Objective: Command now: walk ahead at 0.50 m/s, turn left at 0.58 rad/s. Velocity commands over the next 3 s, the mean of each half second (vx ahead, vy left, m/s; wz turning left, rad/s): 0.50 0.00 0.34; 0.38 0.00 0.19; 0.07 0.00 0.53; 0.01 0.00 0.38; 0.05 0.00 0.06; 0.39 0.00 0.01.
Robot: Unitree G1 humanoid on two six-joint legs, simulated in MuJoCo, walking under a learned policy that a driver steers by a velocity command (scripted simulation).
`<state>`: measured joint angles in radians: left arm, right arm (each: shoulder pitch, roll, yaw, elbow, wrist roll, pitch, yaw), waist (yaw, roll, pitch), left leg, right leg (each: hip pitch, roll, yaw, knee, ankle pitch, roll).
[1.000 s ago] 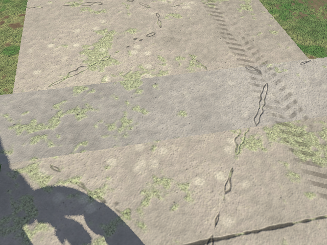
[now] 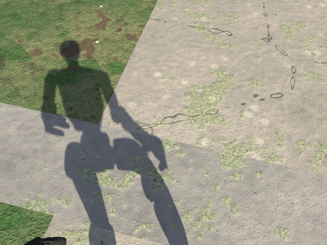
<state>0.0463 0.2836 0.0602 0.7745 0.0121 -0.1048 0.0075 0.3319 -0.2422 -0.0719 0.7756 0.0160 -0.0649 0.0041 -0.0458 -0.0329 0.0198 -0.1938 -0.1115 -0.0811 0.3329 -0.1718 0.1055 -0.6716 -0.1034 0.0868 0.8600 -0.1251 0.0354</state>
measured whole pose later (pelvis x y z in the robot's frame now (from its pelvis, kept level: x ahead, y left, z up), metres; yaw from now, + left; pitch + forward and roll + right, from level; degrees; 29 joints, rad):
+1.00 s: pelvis +0.49 +0.06 +0.00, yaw +15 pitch +3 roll -1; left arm 0.12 0.31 0.05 0.76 0.01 -0.05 0.02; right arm 0.26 -0.28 -0.06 0.73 0.00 -0.04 0.01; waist -0.03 -0.03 0.04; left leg -0.29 -0.07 -0.04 0.38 -0.13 0.07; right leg -0.63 -0.05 0.06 0.94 -0.29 0.06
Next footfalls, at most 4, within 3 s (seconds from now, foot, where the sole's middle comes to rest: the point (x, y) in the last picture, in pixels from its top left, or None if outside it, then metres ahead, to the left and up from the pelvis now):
0.22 right None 0.31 -0.13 -0.78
0.74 left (118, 228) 0.54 0.15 -0.78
1.20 right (160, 194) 0.69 -0.02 -0.78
1.62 left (107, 235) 0.51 0.19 -0.78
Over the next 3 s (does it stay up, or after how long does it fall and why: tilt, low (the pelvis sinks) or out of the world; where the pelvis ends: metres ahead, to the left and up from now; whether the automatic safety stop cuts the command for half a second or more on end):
stays up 0.72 0.22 -0.02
